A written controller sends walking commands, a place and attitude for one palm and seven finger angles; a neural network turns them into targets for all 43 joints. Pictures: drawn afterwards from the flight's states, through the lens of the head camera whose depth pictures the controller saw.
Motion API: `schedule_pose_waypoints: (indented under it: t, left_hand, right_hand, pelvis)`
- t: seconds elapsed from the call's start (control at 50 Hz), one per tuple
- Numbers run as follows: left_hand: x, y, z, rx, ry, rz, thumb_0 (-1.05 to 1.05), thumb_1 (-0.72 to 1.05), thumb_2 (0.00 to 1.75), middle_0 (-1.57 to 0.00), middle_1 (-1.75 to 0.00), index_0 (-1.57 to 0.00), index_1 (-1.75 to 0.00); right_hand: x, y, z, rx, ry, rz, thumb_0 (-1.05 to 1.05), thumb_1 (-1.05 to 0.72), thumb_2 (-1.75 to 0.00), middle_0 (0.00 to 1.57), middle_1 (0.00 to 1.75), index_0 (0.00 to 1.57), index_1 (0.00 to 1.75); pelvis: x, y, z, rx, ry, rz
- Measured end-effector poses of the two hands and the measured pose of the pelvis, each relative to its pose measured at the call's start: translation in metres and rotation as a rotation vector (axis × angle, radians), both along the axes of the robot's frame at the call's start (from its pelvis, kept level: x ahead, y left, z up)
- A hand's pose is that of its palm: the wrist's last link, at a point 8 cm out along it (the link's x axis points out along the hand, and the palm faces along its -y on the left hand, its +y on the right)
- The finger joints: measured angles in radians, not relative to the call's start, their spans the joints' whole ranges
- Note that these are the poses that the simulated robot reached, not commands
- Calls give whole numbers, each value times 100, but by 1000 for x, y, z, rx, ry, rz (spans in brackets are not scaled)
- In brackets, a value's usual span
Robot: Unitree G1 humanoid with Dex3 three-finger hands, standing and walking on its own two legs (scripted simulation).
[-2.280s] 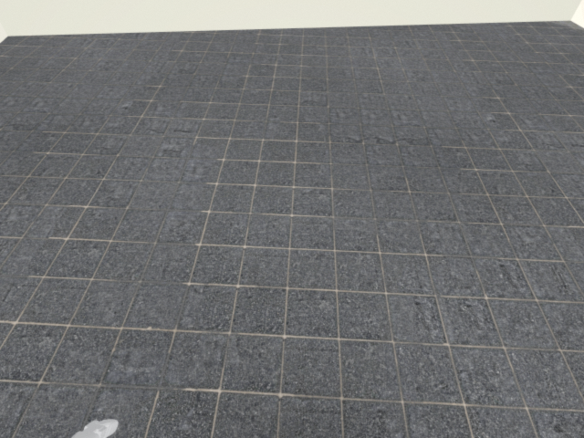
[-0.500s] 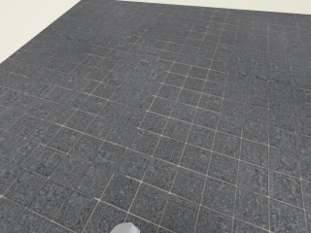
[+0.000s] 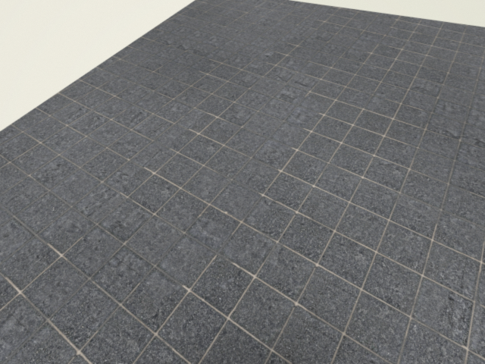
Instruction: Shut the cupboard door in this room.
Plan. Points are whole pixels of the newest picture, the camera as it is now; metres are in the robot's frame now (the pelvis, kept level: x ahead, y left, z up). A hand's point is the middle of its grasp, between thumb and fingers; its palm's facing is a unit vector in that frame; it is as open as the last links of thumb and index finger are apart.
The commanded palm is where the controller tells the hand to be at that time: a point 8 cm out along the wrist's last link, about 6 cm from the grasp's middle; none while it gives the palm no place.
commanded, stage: turn or walk to find it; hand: left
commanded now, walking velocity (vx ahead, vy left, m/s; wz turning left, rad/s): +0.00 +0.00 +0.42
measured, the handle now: out of the picture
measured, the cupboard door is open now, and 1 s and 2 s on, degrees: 90 90 90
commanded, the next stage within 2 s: stand and wait in 0.94 s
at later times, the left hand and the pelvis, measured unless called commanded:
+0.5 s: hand out of the picture -0.04 +0.26 -0.18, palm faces +0.26 -0.94 -0.21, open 7.4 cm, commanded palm none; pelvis -0.03 +0.05 +0.01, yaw +12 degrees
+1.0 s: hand out of the picture -0.02 +0.23 -0.14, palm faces +0.40 -0.88 -0.26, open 7.4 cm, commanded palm none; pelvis -0.05 +0.01 +0.01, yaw +24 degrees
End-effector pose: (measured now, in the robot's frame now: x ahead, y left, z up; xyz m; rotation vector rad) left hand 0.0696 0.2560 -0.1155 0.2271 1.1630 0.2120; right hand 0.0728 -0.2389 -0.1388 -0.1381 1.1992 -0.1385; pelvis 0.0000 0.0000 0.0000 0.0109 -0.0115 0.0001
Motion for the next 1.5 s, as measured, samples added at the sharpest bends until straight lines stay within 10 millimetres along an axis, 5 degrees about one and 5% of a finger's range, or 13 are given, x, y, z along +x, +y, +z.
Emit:
schedule_pose_waypoints:
  t: [0.22,0.4,0.46,0.68,0.92,1.12,1.32,1.5]
  left_hand:
    - [-56,-16,-1,-50,41,107,1,91,90,-21,-30,-20,-30]
    - [-116,25,-39,-108,126,228,1,91,90,-21,-30,-21,-30]
    - [-127,40,-37,-104,165,250,1,91,90,-21,-30,-20,-30]
    - [-117,65,-9,-70,59,294,1,91,90,-20,-30,-20,-30]
    - [-98,27,7,-13,-86,315,1,91,90,-20,-30,-20,-30]
    - [-170,-8,5,-40,8,424,1,91,90,-21,-30,-20,-30]
    - [-263,-13,-30,-141,189,540,1,91,90,-20,-30,-20,-30]
    - [-288,-29,-23,-157,244,532,1,91,90,-20,-30,-20,-30]
  right_hand:
    - [-5,-14,12,-45,82,77,1,-91,-90,19,30,20,30]
    - [19,31,22,-117,28,198,1,-91,-90,19,30,20,30]
    - [20,48,31,-120,-2,215,1,-91,-90,19,30,20,30]
    - [4,77,34,-77,22,259,1,-91,-90,20,30,20,30]
    - [-18,34,2,-37,110,288,1,-91,-90,20,30,20,30]
    - [4,24,9,-62,108,378,1,-91,-90,19,30,20,30]
    - [13,82,18,-82,24,483,1,-91,-90,19,30,20,30]
    - [3,105,13,-17,3,476,0,-93,-90,20,30,20,30]
  pelvis:
    - [-10,0,10,5,-11,114]
    - [-25,35,-4,-18,-4,191]
    - [-29,43,2,-30,-5,197]
    - [-39,53,17,-42,4,274]
    - [-49,18,5,-6,16,372]
    - [-60,8,13,11,-14,452]
    - [-80,30,5,-1,-20,457]
    - [-90,31,9,7,-27,449]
